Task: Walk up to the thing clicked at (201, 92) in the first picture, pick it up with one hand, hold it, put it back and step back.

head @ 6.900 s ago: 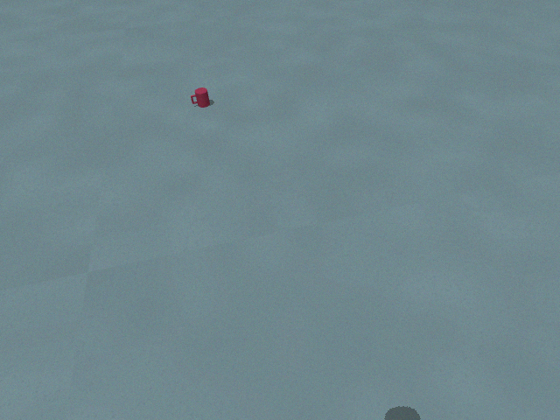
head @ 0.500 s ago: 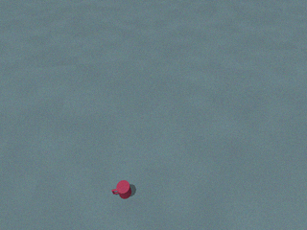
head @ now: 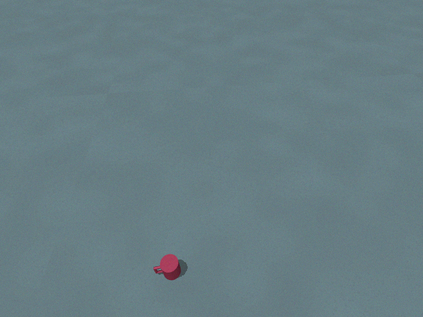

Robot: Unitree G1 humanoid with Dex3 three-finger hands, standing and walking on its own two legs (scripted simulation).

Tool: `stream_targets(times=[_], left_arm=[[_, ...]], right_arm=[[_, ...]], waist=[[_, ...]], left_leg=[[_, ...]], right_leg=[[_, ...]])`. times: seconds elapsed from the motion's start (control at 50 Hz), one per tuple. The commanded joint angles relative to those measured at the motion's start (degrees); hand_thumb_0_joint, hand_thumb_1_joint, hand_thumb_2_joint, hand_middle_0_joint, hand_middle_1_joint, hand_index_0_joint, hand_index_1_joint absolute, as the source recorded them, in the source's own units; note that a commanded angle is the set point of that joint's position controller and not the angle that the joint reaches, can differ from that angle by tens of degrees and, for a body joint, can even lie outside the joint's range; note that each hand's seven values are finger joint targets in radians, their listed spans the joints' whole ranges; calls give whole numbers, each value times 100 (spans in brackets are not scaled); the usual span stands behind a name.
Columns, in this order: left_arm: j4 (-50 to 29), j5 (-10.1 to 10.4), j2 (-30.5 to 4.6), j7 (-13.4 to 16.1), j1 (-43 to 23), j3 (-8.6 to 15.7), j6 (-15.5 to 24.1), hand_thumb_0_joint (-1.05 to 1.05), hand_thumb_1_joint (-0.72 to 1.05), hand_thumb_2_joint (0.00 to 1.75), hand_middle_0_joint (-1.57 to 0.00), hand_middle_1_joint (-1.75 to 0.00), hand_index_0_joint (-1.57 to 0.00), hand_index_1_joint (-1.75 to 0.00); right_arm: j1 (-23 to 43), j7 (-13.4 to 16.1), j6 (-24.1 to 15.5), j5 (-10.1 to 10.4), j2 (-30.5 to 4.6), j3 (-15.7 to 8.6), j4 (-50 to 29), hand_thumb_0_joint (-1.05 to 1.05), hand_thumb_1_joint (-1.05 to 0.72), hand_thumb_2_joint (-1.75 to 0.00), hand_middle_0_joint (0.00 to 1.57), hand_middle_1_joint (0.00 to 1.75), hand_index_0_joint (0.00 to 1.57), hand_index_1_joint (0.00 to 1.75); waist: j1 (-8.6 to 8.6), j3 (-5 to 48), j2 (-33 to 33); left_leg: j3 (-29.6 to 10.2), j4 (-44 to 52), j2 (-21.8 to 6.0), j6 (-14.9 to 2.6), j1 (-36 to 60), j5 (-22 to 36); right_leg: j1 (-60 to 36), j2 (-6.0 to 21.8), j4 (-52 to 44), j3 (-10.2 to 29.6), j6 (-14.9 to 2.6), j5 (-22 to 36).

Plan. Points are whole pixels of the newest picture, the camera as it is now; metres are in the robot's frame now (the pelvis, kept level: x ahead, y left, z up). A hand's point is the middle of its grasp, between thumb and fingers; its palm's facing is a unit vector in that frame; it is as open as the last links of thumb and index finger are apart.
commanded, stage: stand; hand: left
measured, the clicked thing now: (167, 267) +0.49 +0.24 -0.73
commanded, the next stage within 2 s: none
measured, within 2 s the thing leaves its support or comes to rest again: neither
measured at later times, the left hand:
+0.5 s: hand out of the picture +0.07 +0.25 -0.16, palm faces -0.02 -0.94 -0.35, open 7.4 cm
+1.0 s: hand out of the picture +0.09 +0.25 -0.16, palm faces -0.02 -0.94 -0.35, open 7.4 cm
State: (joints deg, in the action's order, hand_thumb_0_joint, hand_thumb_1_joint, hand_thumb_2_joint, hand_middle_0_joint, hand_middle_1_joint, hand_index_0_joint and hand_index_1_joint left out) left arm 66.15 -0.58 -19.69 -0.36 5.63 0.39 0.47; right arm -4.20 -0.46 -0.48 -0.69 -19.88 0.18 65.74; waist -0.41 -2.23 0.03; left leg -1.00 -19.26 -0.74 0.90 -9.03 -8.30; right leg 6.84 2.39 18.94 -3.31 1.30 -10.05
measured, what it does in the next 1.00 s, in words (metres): stands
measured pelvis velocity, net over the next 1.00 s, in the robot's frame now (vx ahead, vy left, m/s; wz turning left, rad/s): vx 0.01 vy -0.01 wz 0.00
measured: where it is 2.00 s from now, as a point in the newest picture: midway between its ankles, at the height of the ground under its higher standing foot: outside the picture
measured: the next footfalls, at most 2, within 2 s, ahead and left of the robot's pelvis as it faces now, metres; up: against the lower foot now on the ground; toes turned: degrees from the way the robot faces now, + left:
none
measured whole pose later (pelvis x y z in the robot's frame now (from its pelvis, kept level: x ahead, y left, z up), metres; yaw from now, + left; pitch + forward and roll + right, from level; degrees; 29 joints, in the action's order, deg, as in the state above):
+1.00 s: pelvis +0.01 -0.01 +0.00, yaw +0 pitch -2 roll +0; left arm 65.1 -0.5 -20.2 -0.3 6.3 0.0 0.4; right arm -5.5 -0.2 -0.4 -0.6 -20.4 0.8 65.5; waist -0.3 -2.5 0.3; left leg -1.0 -18.6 -1.5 1.5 -7.8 -9.2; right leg 5.7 1.7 18.3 -3.3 0.7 -10.9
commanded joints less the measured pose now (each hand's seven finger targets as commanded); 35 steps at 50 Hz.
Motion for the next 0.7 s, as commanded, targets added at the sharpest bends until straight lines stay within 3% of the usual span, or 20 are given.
stream_targets(times=[0.0,0.16,0.28,0.68], left_arm=[[-358,-16,-1246,63,-221,236,137,0,90,90,-20,-30,-20,-30],[-390,-7,-1261,70,-264,221,133,0,90,90,-20,-30,-20,-30],[-379,0,-1282,56,-199,223,110,0,90,90,-20,-30,-20,-30],[-419,3,-1303,67,-141,216,129,0,90,90,-20,-30,-20,-30]], right_arm=[[253,73,-143,16,-1243,-242,-346,0,-90,-90,20,30,20,30],[212,70,-136,17,-1238,-227,-326,0,-90,-90,20,30,20,30],[162,61,-119,14,-1280,-226,-315,0,-90,-90,20,30,20,30],[114,75,-114,19,-1249,-187,-336,0,-90,-90,20,30,20,30]], waist=[[32,502,59],[51,410,22],[61,265,34],[42,439,-17]], left_leg=[[-528,289,-698,-154,180,796],[-512,371,-692,-132,140,658],[-492,464,-629,-131,43,59],[-474,290,-682,-153,250,689]], right_leg=[[-112,603,-334,520,-173,384],[-133,598,-372,516,-177,280],[2,580,-455,556,-201,-83],[-123,610,-383,570,-202,467]])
